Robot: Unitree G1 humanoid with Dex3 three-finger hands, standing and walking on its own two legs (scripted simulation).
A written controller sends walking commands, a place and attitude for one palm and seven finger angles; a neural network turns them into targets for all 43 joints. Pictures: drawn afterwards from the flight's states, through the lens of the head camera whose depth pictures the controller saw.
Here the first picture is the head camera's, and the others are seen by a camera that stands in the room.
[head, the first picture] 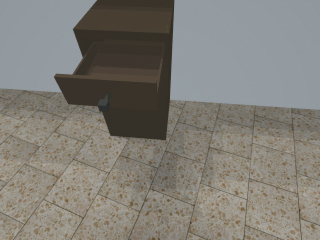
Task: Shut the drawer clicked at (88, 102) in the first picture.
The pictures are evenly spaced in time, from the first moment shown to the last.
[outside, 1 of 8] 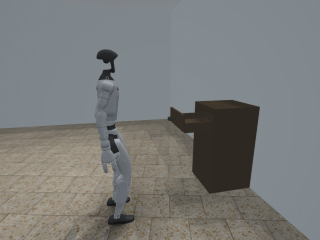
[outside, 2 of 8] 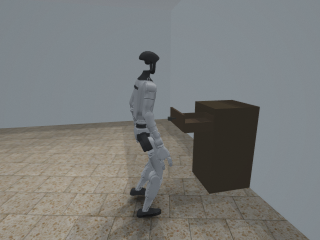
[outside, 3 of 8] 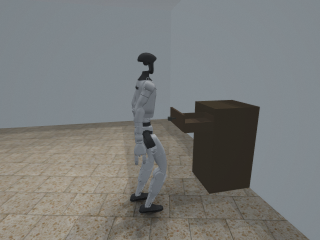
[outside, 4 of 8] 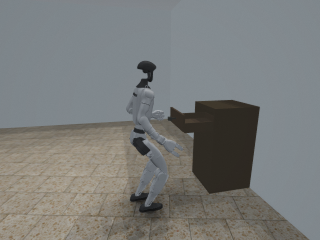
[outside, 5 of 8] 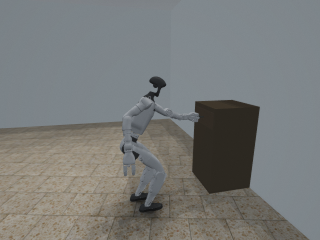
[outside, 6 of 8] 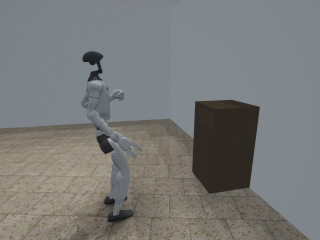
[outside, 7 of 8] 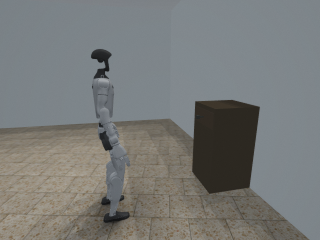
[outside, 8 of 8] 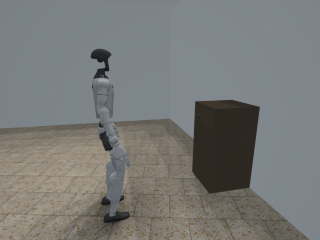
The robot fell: no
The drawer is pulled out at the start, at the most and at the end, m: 0.29 0.29 0.00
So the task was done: yes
